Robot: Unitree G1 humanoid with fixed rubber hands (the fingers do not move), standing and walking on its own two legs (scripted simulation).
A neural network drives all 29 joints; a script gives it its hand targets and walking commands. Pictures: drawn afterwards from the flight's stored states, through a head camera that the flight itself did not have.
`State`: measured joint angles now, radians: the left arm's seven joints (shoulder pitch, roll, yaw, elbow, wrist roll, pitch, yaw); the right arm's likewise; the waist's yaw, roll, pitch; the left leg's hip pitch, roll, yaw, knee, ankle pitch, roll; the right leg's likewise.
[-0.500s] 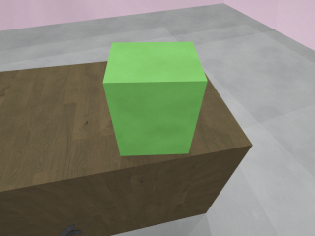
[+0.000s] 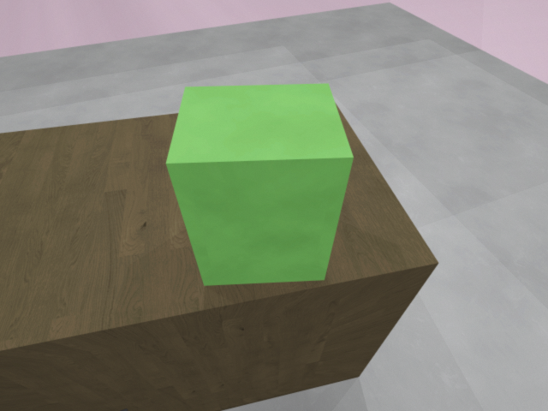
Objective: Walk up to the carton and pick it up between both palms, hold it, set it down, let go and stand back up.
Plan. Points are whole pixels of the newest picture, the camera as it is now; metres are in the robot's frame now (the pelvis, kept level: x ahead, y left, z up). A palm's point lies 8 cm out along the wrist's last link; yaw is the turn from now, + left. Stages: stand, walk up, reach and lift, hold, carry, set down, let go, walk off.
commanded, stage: walk up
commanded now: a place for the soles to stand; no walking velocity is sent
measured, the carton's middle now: (261, 192) +0.42 +0.03 +0.10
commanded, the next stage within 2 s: reach and lift in 1.36 s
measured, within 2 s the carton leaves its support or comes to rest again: neither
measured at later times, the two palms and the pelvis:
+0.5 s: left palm out of the picture +0.11 +0.29 -0.11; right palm out of the picture +0.04 -0.24 -0.11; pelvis +0.02 +0.03 +0.00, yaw -4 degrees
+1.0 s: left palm out of the picture +0.15 +0.30 -0.11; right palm out of the picture +0.06 -0.23 -0.11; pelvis +0.02 +0.04 -0.01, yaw -7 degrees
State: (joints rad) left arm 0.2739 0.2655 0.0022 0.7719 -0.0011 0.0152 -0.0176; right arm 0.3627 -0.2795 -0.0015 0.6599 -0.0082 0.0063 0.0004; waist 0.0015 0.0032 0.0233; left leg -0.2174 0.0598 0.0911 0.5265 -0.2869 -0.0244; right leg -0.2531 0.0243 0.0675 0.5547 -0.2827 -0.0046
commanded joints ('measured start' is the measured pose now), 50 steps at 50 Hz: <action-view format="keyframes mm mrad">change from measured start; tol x16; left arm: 1 -5 140 39 -85 0 -20 6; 50 37 94 47 -204 31 -49 39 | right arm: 1 36 -142 -44 -73 0 -24 -7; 50 -16 -184 -41 -59 4 12 6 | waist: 1 -4 -22 -19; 40 -29 -132 -8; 50 7 91 -6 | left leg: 1 33 68 -81 -83 106 59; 9 26 70 -76 -95 92 58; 13 -149 -6 -33 55 -157 53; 19 66 150 -212 -144 128 150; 25 18 82 -70 -26 287 116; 40 -61 2 -68 102 -21 48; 45 132 218 -220 -92 445 198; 50 -62 92 -62 26 413 98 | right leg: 1 -27 -88 98 -97 207 -47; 9 -15 -83 97 -97 199 -45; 13 -31 -217 372 -231 -251 -148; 19 -91 -9 29 45 102 -5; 25 26 -53 63 54 286 -30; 34 -23 -55 104 90 237 -48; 39 -24 -199 395 -65 232 -178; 43 -145 -39 103 162 286 -20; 47 -157 -7 -49 155 -248 6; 50 107 -64 9 -42 303 -38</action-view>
